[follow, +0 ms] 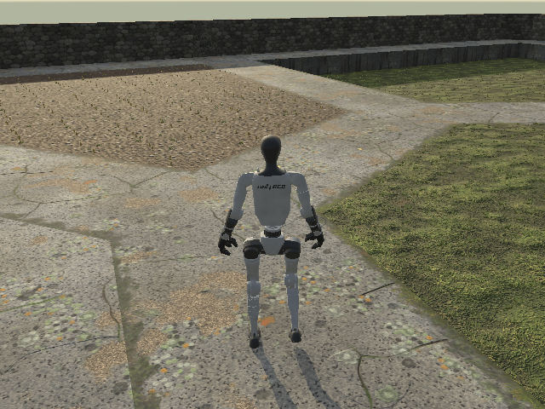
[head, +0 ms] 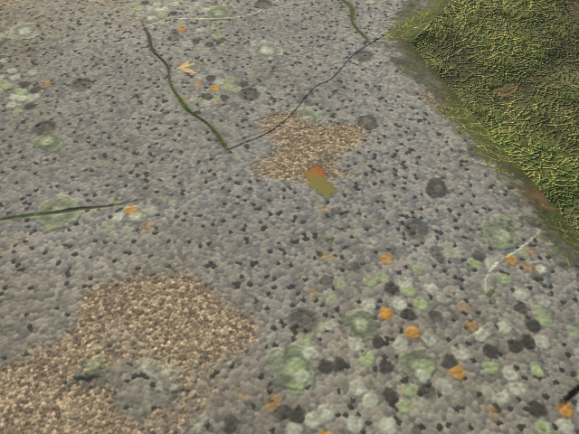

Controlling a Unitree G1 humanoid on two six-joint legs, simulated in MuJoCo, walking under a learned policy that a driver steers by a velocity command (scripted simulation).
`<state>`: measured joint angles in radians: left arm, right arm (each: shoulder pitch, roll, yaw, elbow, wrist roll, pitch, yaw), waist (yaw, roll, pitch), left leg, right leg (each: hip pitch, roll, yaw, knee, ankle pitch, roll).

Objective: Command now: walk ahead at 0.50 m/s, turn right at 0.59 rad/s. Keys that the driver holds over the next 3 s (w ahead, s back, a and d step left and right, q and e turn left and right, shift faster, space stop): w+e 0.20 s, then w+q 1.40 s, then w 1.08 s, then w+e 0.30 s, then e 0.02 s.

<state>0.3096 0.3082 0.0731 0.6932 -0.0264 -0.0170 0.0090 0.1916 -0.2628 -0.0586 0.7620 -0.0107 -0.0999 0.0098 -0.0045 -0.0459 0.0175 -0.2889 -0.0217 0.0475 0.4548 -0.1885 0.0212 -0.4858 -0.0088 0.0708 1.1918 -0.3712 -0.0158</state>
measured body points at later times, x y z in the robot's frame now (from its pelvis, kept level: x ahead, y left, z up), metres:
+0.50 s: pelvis +0.26 -0.08 +0.00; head +0.30 -0.10 +0.45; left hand +0.45 +0.16 -0.09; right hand +0.28 -0.37 -0.14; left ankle +0.19 +0.09 -0.64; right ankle +0.30 -0.18 -0.74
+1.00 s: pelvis +0.54 -0.03 -0.01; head +0.58 -0.01 +0.44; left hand +0.60 +0.27 -0.13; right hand +0.72 -0.28 -0.12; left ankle +0.60 +0.05 -0.74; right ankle +0.43 -0.20 -0.63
